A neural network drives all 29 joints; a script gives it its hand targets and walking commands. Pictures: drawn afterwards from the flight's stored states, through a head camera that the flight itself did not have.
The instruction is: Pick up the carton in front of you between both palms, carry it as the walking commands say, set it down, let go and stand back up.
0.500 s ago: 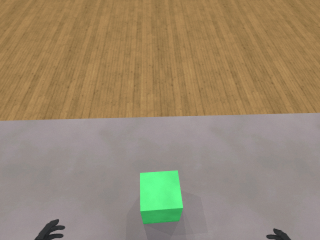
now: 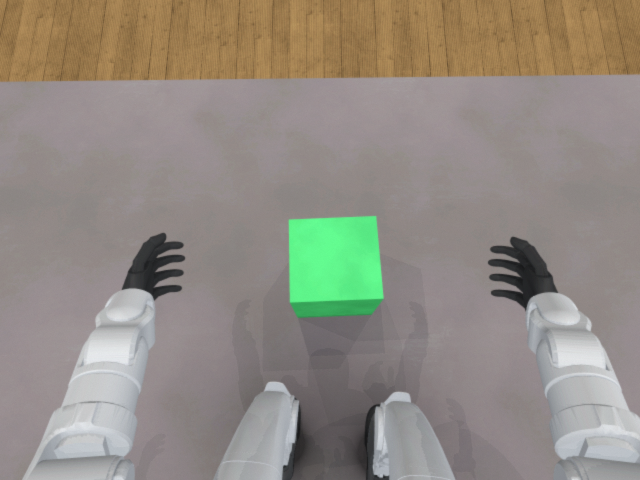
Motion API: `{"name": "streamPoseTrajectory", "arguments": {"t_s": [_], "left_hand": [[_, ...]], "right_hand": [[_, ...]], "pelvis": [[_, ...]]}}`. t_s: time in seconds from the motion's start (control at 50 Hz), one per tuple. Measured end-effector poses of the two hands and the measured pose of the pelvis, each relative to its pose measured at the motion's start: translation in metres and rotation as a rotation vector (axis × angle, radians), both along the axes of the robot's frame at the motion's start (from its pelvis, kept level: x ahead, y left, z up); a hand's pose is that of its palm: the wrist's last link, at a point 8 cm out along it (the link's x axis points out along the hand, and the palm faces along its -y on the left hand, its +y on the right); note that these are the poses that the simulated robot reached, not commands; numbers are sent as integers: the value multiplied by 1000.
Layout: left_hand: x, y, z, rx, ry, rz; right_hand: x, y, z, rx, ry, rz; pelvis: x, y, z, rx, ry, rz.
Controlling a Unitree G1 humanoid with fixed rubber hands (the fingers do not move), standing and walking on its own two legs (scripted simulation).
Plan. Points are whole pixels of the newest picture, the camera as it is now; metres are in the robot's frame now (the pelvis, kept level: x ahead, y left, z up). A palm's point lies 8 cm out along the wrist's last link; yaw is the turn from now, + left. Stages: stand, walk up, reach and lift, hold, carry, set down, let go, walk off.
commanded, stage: reach and lift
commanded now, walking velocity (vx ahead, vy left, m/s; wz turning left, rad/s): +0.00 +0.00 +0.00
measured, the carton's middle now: (333, 271) +0.50 +0.02 -0.58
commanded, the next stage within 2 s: none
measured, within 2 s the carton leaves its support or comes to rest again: neither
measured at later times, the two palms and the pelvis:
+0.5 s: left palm (208, 201) +0.48 +0.22 -0.13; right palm (467, 195) +0.51 -0.18 -0.13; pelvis -0.05 +0.00 -0.04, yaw +0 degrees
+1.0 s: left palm (243, 251) +0.47 +0.21 -0.37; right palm (428, 247) +0.51 -0.17 -0.37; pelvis -0.04 +0.00 -0.20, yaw +0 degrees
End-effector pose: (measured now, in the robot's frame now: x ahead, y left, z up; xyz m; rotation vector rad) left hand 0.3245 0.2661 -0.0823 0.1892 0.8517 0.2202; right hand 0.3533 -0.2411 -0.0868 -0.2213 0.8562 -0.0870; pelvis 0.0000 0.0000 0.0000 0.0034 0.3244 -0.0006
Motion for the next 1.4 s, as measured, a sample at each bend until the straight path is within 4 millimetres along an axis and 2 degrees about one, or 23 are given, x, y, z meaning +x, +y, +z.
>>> {"name": "streamPoseTrajectory", "arguments": {"t_s": [0.2, 0.4, 0.52, 0.62, 0.7, 0.8, 0.96, 1.06, 1.2, 1.3, 1.4], "left_hand": [[69, -22, -34, -80, -88, 43], [125, -45, -46, -109, -170, 50], [157, -50, -50, -134, -238, 60], [170, -57, -69, -146, -244, 53], [168, -61, -102, -150, -218, 57], [153, -64, -164, -145, -152, 70], [144, -56, -265, -117, -146, 74], [153, -57, -312, -123, -171, 52], [153, -59, -354, -131, -184, 59], [150, -55, -380, -123, -150, 52], [152, -60, -409, -134, -131, 37]], "right_hand": [[72, 25, -22, 43, -93, -12], [131, 54, -38, 117, -164, -10], [164, 66, -47, 147, -211, -6], [182, 74, -67, 161, -217, 10], [185, 81, -96, 165, -205, 19], [170, 79, -157, 153, -147, 0], [157, 67, -261, 122, -178, -24], [153, 64, -315, 115, -171, -21], [156, 67, -357, 120, -176, -20], [156, 77, -381, 137, -143, -16], [159, 84, -407, 148, -136, -7]], "pelvis": [[-24, 0, -22, -3, 208, -5], [-45, 3, -38, 5, 335, -13], [-50, 2, -46, 9, 404, -12], [-45, 2, -57, 13, 455, -11], [-38, 1, -71, 11, 495, -13], [-31, 0, -101, 13, 550, -7], [-36, -1, -182, 12, 601, -10], [-48, -1, -234, 10, 551, -2], [-63, -1, -284, 10, 468, 2], [-72, -1, -305, 9, 412, 3], [-76, -1, -318, 11, 365, 0]]}}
